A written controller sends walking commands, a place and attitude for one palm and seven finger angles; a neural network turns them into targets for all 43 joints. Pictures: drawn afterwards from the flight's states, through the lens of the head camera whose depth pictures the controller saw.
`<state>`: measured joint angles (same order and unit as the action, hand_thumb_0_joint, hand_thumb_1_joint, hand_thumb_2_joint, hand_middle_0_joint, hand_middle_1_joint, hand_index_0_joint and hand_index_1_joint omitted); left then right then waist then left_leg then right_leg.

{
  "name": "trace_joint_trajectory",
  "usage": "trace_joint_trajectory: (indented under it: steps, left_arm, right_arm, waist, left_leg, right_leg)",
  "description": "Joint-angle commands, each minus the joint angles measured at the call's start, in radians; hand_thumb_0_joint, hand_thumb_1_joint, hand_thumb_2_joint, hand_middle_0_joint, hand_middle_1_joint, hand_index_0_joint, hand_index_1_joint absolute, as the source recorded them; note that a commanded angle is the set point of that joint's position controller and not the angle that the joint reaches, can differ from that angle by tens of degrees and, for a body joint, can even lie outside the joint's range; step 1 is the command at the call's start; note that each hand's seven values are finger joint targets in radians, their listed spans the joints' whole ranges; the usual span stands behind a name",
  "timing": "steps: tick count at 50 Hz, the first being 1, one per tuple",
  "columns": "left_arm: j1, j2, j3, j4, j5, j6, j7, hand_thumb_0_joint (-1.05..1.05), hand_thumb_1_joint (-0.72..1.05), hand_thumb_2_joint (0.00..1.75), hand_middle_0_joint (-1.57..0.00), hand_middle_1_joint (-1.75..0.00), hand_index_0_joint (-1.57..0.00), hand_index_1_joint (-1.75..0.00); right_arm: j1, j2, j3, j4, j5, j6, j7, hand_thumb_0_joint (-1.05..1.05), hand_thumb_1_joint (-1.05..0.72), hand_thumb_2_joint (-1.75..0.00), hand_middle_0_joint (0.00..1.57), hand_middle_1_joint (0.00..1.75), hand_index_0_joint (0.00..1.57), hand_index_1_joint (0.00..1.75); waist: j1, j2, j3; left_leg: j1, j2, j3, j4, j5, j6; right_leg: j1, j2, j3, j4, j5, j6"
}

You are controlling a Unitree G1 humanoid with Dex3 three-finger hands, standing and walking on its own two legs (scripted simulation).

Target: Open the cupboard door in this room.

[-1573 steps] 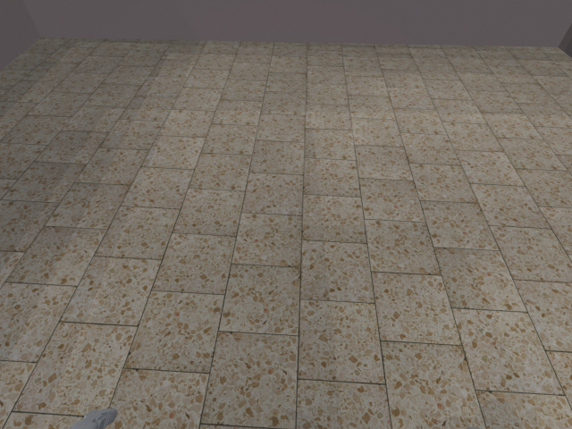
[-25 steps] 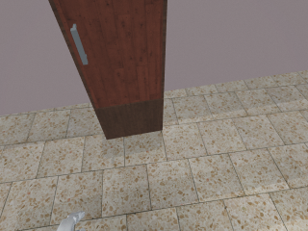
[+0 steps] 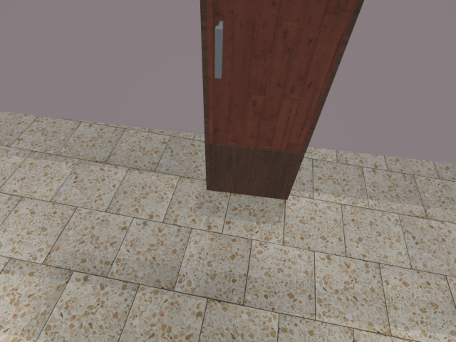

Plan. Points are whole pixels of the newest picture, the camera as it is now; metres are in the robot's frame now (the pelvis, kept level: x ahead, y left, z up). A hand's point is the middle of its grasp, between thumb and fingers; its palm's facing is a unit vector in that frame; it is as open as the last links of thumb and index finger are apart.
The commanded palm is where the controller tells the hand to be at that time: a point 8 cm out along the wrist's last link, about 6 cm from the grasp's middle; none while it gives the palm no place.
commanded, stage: take the last steps up to it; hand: left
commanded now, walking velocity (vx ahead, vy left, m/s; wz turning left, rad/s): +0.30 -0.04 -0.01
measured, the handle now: (219, 50) +0.87 +0.13 +0.05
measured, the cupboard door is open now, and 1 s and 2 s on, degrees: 0 0 0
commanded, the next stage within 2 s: come to a stop and stand still in 0.88 s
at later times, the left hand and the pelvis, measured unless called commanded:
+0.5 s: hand (153, 299) +0.22 +0.19 -0.18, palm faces -0.07 -0.99 -0.15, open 7.4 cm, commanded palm none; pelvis +0.12 +0.02 -0.01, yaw -2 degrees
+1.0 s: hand (184, 272) +0.28 +0.13 -0.16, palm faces +0.06 -0.98 -0.19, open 7.3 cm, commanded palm none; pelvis +0.29 -0.04 +0.01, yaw -1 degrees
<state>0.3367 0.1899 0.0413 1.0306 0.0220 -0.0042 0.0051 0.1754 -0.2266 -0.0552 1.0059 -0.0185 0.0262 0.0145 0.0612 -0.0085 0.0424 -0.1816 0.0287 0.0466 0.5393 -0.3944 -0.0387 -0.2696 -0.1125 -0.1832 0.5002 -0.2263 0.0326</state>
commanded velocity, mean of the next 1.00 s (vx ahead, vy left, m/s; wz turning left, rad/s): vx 0.23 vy -0.06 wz -0.01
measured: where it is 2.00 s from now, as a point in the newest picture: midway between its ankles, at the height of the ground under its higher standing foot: (246, 330)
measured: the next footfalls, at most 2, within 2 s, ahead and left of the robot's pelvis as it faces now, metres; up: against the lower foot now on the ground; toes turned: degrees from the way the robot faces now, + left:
right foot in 0.58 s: +0.29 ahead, -0.09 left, +0.00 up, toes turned -10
left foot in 1.10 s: +0.42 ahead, +0.09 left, +0.00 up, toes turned +4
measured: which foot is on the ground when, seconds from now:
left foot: down 0.00-0.58, up 0.60-1.00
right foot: down 0.00-0.00, up 0.02-0.56, down 0.58-1.00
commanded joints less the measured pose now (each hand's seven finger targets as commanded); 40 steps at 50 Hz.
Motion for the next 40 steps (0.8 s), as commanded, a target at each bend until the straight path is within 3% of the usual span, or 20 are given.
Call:
trace_joint_trajectory:
  steps: [1, 2, 3, 4, 7, 9, 12, 15, 20, 22, 25, 27, 28, 29, 30, 32, 33, 35, 37, 40]
  left_arm:
    - [-0.09, 0.055, 0.007, -0.087, -0.004, -0.007, -0.001, 0.0, 0.9, 0.9, -0.2, -0.3, -0.2, -0.3]
    - [-0.129, 0.079, 0.012, -0.091, 0.001, -0.009, -0.005, 0.0, 0.9, 0.9, -0.2, -0.3, -0.2, -0.3]
    - [-0.139, 0.075, 0.014, -0.063, 0.011, -0.003, -0.005, 0.0, 0.9, 0.9, -0.2, -0.3, -0.2, -0.3]
    - [-0.128, 0.08, 0.017, -0.04, 0.008, -0.004, -0.013, 0.0, 0.9, 0.9, -0.2, -0.3, -0.2, -0.3]
    - [-0.064, 0.069, 0.019, 0.008, 0.001, -0.012, -0.025, 0.0, 0.9, 0.9, -0.2, -0.3, -0.2, -0.3]
    - [-0.045, 0.058, 0.02, 0.018, 0.001, -0.001, -0.02, 0.0, 0.9, 0.9, -0.2, -0.3, -0.2, -0.3]
    - [-0.067, 0.055, 0.022, 0.012, -0.003, 0.007, -0.019, 0.0, 0.9, 0.9, -0.2, -0.3, -0.2, -0.3]
    - [-0.131, 0.044, 0.021, -0.015, -0.004, 0.013, -0.024, 0.0, 0.9, 0.9, -0.2, -0.3, -0.2, -0.3]
    - [-0.291, 0.026, 0.004, -0.077, -0.005, 0.001, -0.037, 0.0, 0.9, 0.9, -0.2, -0.3, -0.2, -0.3]
    - [-0.319, 0.027, -0.002, -0.089, -0.01, -0.005, -0.037, 0.0, 0.9, 0.9, -0.2, -0.3, -0.2, -0.3]
    - [-0.179, 0.035, 0.001, -0.051, -0.012, -0.018, -0.026, 0.0, 0.9, 0.9, -0.2, -0.3, -0.2, -0.3]
    - [0.027, 0.085, 0.019, 0.008, -0.007, -0.035, -0.017, 0.0, 0.9, 0.9, -0.2, -0.3, -0.2, -0.3]
    - [0.163, 0.151, 0.037, 0.048, 0.002, -0.047, -0.009, 0.0, 0.9, 0.9, -0.2, -0.3, -0.2, -0.3]
    - [0.226, 0.215, 0.057, 0.072, -0.005, -0.052, 0.0, 0.0, 0.9, 0.9, -0.2, -0.3, -0.2, -0.3]
    - [0.166, 0.221, 0.055, 0.051, -0.024, -0.048, 0.006, 0.0, 0.9, 0.9, -0.2, -0.3, -0.2, -0.3]
    - [-0.04, 0.137, 0.04, 0.005, -0.023, -0.043, 0.011, 0.0, 0.9, 0.9, -0.2, -0.3, -0.2, -0.3]
    - [-0.096, 0.101, 0.029, -0.011, -0.02, -0.048, 0.013, 0.0, 0.9, 0.9, -0.2, -0.3, -0.2, -0.3]
    - [-0.118, 0.048, 0.01, -0.018, -0.012, -0.06, 0.016, 0.0, 0.9, 0.9, -0.2, -0.3, -0.2, -0.3]
    - [-0.092, 0.043, 0.01, -0.007, -0.006, -0.071, 0.018, 0.0, 0.9, 0.9, -0.2, -0.3, -0.2, -0.3]
    - [-0.063, 0.054, 0.012, 0.002, -0.01, -0.08, 0.012, 0.0, 0.9, 0.9, -0.2, -0.3, -0.2, -0.3]
  right_arm:
    - [0.236, -0.208, -0.043, 0.013, -0.004, -0.039, -0.03, 0.0, -0.9, -0.9, 0.2, 0.3, 0.2, 0.3]
    - [0.227, -0.202, -0.037, 0.01, -0.006, -0.032, -0.031, 0.0, -0.9, -0.9, 0.2, 0.3, 0.2, 0.3]
    - [0.216, -0.146, -0.025, 0.027, -0.008, -0.043, -0.039, 0.0, -0.9, -0.9, 0.2, 0.3, 0.2, 0.3]
    - [0.196, -0.107, -0.013, 0.027, -0.006, -0.049, -0.043, 0.0, -0.9, -0.9, 0.2, 0.3, 0.2, 0.3]
    - [0.206, -0.068, 0.003, 0.034, 0.005, -0.075, -0.049, 0.0, -0.9, -0.9, 0.2, 0.3, 0.2, 0.3]
    - [0.25, -0.061, 0.004, 0.046, 0.007, -0.084, -0.054, 0.0, -0.9, -0.9, 0.2, 0.3, 0.2, 0.3]
    - [0.287, -0.037, 0.013, 0.062, 0.009, -0.091, -0.059, 0.0, -0.9, -0.9, 0.2, 0.3, 0.2, 0.3]
    - [0.318, -0.02, 0.019, 0.08, 0.005, -0.098, -0.067, 0.0, -0.9, -0.9, 0.2, 0.3, 0.2, 0.3]
    - [0.41, -0.014, 0.021, 0.123, -0.007, -0.105, -0.078, 0.0, -0.9, -0.9, 0.2, 0.3, 0.2, 0.3]
    - [0.418, -0.022, 0.017, 0.136, -0.008, -0.104, -0.08, 0.0, -0.9, -0.9, 0.2, 0.3, 0.2, 0.3]
    - [0.387, -0.063, 0.007, 0.139, 0.001, -0.098, -0.077, 0.0, -0.9, -0.9, 0.2, 0.3, 0.2, 0.3]
    - [0.34, -0.076, -0.006, 0.125, 0.011, -0.095, -0.071, 0.0, -0.9, -0.9, 0.2, 0.3, 0.2, 0.3]
    - [0.329, -0.047, -0.006, 0.112, 0.024, -0.096, -0.057, 0.0, -0.9, -0.9, 0.2, 0.3, 0.2, 0.3]
    - [0.352, 0.02, 0.0, 0.089, 0.033, -0.099, -0.05, 0.0, -0.9, -0.9, 0.2, 0.3, 0.2, 0.3]
    - [0.296, 0.001, -0.004, 0.066, 0.035, -0.089, -0.047, 0.0, -0.9, -0.9, 0.2, 0.3, 0.2, 0.3]
    - [0.255, 0.043, -0.011, 0.064, 0.018, -0.069, -0.033, 0.0, -0.9, -0.9, 0.2, 0.3, 0.2, 0.3]
    - [0.264, 0.05, -0.009, 0.068, 0.005, -0.054, -0.03, 0.0, -0.9, -0.9, 0.2, 0.3, 0.2, 0.3]
    - [0.284, 0.068, -0.008, 0.07, -0.006, -0.034, -0.027, 0.0, -0.9, -0.9, 0.2, 0.3, 0.2, 0.3]
    - [0.297, 0.075, -0.009, 0.068, -0.01, -0.027, -0.025, 0.0, -0.9, -0.9, 0.2, 0.3, 0.2, 0.3]
    - [0.23, 0.062, -0.007, 0.039, -0.01, -0.025, -0.021, 0.0, -0.9, -0.9, 0.2, 0.3, 0.2, 0.3]
  waist:
    - [-0.142, 0.336, 0.002]
    - [-0.143, 0.246, 0.061]
    - [-0.134, 0.287, 0.103]
    - [-0.115, 0.247, 0.15]
    - [-0.076, 0.134, 0.136]
    - [-0.068, 0.131, 0.104]
    - [-0.064, 0.129, 0.114]
    - [-0.067, 0.125, 0.145]
    - [-0.11, 0.116, 0.158]
    - [-0.105, 0.096, 0.144]
    - [-0.039, 0.153, 0.037]
    - [0.055, 0.124, -0.058]
    - [0.116, 0.011, -0.134]
    - [0.091, -0.184, -0.223]
    - [0.074, -0.085, -0.148]
    - [-0.012, 0.005, 0.062]
    - [-0.052, 0.005, 0.09]
    - [-0.088, -0.018, 0.091]
    - [-0.108, -0.018, 0.052]
    - [-0.098, -0.067, 0.034]
  left_leg:
    - [0.262, 0.357, -0.436, -0.393, -0.121, 0.158]
    - [0.195, 0.378, -0.421, -0.402, -0.148, 0.188]
    - [0.165, 0.324, -0.375, -0.419, -0.068, 0.162]
    - [0.138, 0.293, -0.315, -0.407, 0.029, 0.146]
    - [0.191, 0.221, -0.154, -0.356, 0.439, 0.101]
    - [0.224, 0.205, -0.094, -0.326, 0.626, 0.063]
    - [0.212, 0.208, -0.075, -0.318, 0.702, 0.053]
    - [0.227, 0.237, -0.087, -0.322, 0.722, 0.091]
    - [0.325, 0.249, -0.096, -0.288, 0.888, 0.129]
    - [0.329, 0.238, -0.063, -0.251, 1.046, 0.124]
    - [0.28, 0.221, -0.014, -0.094, 1.338, 0.105]
    - [0.153, 0.196, -0.008, 0.151, 1.189, 0.087]
    - [-0.072, 0.124, 0.029, 0.425, 0.806, 0.073]
    - [-0.308, -0.047, 0.043, 0.78, -0.131, 0.043]
    - [-0.334, -0.013, -0.063, 0.899, -0.161, 0.079]
    - [-0.349, 0.067, -0.082, 0.881, 0.002, 0.087]
    - [-0.332, 0.091, -0.083, 0.845, 0.048, 0.076]
    - [-0.279, 0.101, -0.074, 0.764, 0.098, 0.056]
    - [-0.28, 0.103, -0.053, 0.676, 0.114, 0.039]
    - [-0.335, 0.106, -0.034, 0.571, 0.165, 0.016]
  right_leg:
    - [-0.401, 0.044, 0.044, 0.317, -0.336, 0.003]
    - [-0.42, 0.013, 0.113, 0.393, -0.289, -0.014]
    - [-0.428, 0.009, 0.144, 0.45, -0.235, -0.009]
    - [-0.421, 0.003, 0.153, 0.495, -0.174, -0.011]
    - [-0.409, 0.022, 0.13, 0.586, -0.061, -0.001]
    - [-0.424, 0.043, 0.128, 0.648, -0.033, 0.003]
    - [-0.461, 0.043, 0.132, 0.694, 0.006, -0.001]
    - [-0.531, 0.031, 0.132, 0.689, 0.025, -0.005]
    - [-0.557, 0.035, 0.083, 0.49, 0.002, -0.034]
    - [-0.458, 0.061, 0.047, 0.353, -0.026, -0.057]
    - [-0.149, 0.147, -0.004, 0.188, -0.048, -0.1]
    - [0.162, 0.139, 0.03, 0.041, 0.073, -0.13]
    - [0.415, -0.024, 0.204, 0.008, 0.189, -0.204]
    - [0.54, -0.313, 0.645, -0.077, 0.37, -0.33]
    - [0.387, -0.335, 0.659, -0.188, 0.241, -0.367]
    - [0.068, -0.267, 0.531, -0.304, -0.209, -0.277]
    - [-0.043, -0.227, 0.462, -0.318, -0.225, -0.243]
    - [-0.142, -0.165, 0.336, -0.347, -0.138, -0.202]
    - [-0.114, -0.131, 0.27, -0.333, -0.016, -0.203]
    - [-0.044, -0.107, 0.216, -0.323, 0.142, -0.201]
